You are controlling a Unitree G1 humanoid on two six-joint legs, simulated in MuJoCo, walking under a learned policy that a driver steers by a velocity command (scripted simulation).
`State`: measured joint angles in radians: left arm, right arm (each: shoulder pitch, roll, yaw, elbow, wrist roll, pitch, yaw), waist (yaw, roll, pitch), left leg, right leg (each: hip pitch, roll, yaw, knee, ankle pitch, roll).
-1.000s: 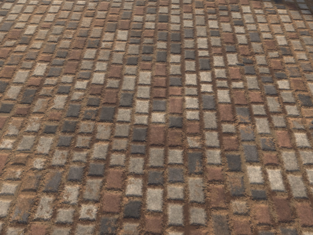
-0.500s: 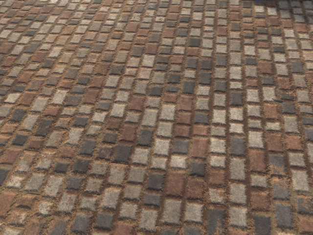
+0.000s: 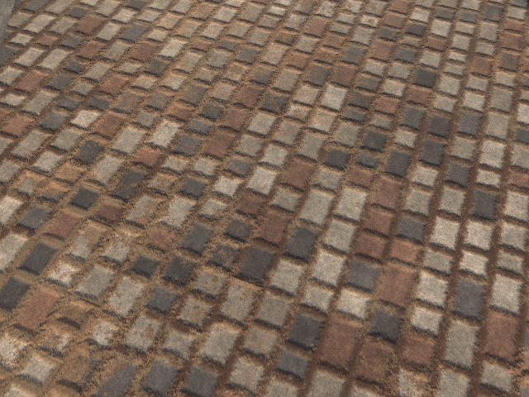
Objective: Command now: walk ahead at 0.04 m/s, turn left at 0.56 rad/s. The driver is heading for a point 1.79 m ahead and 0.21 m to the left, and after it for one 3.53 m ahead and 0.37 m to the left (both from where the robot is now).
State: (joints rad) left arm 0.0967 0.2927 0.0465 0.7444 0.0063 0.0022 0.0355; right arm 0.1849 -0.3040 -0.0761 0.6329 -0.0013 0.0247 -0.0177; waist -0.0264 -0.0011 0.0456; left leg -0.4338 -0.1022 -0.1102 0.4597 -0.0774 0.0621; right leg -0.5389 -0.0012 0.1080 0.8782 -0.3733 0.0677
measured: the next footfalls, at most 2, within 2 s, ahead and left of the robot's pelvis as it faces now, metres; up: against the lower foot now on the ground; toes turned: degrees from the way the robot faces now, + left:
right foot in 0.14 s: +0.09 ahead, -0.15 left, +0.00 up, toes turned +11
left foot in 0.56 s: +0.01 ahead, +0.10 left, +0.00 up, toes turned +17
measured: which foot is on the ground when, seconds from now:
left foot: down 0.00-0.14, up 0.16-0.54, down 0.56-1.00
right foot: up 0.00-0.12, down 0.14-0.56, up 0.58-0.82, down 0.84-1.00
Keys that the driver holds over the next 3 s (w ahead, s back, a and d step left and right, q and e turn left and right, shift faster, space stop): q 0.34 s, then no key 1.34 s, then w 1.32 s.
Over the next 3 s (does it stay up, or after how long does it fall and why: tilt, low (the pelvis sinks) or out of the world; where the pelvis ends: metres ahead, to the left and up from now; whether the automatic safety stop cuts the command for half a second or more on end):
stays up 0.58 0.18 0.00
